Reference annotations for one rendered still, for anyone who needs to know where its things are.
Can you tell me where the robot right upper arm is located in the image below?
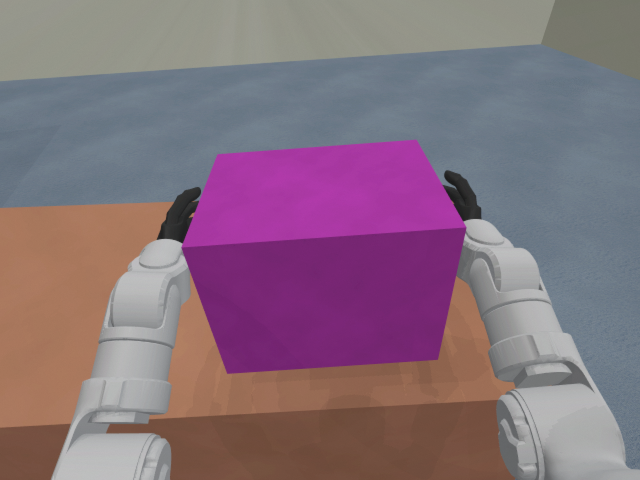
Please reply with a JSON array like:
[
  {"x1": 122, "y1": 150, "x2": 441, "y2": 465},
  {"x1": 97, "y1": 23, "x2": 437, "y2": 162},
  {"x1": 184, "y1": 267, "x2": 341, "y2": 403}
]
[{"x1": 496, "y1": 383, "x2": 640, "y2": 480}]

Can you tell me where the left robot forearm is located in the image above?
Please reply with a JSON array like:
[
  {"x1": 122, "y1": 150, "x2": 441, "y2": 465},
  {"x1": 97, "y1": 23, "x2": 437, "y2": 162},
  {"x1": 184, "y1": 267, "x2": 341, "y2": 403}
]
[{"x1": 51, "y1": 239, "x2": 191, "y2": 480}]

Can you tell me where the right robot forearm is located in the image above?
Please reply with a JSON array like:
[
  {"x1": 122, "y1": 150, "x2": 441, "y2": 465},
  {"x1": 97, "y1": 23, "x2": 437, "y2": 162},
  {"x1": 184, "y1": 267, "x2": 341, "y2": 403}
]
[{"x1": 456, "y1": 219, "x2": 626, "y2": 464}]

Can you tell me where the robot left upper arm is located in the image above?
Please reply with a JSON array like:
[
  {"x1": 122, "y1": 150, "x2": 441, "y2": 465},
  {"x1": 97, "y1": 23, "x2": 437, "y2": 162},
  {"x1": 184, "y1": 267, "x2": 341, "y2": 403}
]
[{"x1": 55, "y1": 433, "x2": 171, "y2": 480}]

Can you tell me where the carton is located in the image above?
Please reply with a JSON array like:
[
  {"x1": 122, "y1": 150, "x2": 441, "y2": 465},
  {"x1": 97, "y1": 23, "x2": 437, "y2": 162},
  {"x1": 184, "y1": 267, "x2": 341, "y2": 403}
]
[{"x1": 181, "y1": 140, "x2": 467, "y2": 374}]

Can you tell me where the robot left hand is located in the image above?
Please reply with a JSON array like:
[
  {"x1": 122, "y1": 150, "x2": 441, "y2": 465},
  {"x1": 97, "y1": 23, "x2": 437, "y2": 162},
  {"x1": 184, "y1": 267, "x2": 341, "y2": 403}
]
[{"x1": 157, "y1": 187, "x2": 201, "y2": 244}]

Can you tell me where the robot right hand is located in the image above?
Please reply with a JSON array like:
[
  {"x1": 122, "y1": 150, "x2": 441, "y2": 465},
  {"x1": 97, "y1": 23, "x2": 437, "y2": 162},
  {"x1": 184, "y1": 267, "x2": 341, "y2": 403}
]
[{"x1": 443, "y1": 170, "x2": 482, "y2": 221}]

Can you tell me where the pedestal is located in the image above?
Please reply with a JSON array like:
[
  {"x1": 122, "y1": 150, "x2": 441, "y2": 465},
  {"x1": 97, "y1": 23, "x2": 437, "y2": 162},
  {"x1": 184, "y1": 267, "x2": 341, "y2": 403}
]
[{"x1": 0, "y1": 201, "x2": 552, "y2": 480}]

